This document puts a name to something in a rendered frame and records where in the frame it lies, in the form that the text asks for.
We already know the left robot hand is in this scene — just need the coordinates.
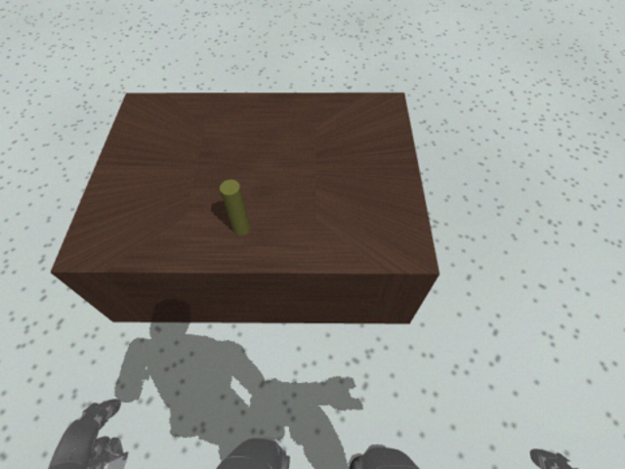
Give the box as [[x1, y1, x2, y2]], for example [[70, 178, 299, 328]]
[[48, 399, 128, 469]]

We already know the right robot hand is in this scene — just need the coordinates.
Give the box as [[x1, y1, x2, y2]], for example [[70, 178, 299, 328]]
[[530, 448, 578, 469]]

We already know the can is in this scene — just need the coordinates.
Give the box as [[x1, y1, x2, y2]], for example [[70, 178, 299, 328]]
[[220, 180, 250, 235]]

